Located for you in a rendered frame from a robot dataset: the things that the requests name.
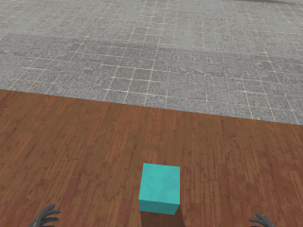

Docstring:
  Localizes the robot left hand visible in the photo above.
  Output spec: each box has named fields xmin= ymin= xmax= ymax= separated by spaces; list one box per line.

xmin=29 ymin=203 xmax=61 ymax=227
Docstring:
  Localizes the carton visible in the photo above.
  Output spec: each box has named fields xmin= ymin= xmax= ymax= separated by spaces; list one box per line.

xmin=138 ymin=163 xmax=180 ymax=215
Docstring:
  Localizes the robot right hand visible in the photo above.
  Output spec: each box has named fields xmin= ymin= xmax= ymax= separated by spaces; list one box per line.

xmin=248 ymin=212 xmax=275 ymax=227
